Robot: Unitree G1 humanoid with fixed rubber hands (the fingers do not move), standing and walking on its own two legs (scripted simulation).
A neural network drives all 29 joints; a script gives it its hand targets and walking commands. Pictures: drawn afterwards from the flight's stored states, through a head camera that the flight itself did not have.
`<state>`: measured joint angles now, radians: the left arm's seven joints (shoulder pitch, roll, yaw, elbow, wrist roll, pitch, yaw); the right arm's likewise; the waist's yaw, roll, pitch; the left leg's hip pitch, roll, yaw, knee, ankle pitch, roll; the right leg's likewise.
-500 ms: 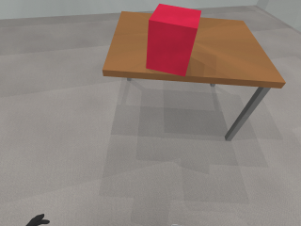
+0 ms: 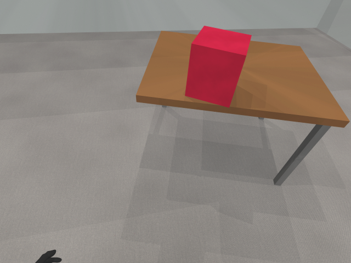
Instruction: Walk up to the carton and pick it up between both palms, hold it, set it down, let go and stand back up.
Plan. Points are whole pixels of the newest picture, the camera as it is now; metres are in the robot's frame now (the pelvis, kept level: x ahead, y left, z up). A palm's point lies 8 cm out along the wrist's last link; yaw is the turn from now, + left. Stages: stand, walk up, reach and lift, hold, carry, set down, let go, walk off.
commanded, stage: walk up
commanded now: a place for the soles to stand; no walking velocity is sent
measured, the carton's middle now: (216, 66) +0.91 -0.16 -0.01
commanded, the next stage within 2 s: none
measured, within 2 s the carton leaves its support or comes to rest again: neither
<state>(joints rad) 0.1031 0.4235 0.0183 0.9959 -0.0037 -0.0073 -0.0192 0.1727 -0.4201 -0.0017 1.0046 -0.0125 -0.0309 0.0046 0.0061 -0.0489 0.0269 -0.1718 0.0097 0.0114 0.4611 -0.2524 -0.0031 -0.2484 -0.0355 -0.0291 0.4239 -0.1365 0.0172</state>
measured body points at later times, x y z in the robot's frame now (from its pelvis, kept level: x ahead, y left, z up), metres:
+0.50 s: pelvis +0.03 -0.02 +0.01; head +0.03 -0.02 +0.46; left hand +0.13 +0.31 -0.10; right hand +0.15 -0.33 -0.11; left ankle +0.00 +0.12 -0.74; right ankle +0.06 -0.13 -0.74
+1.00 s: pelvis +0.05 -0.03 +0.01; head +0.04 -0.02 +0.46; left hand +0.17 +0.31 -0.09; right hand +0.10 -0.37 -0.10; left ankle +0.00 +0.12 -0.74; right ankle +0.06 -0.14 -0.71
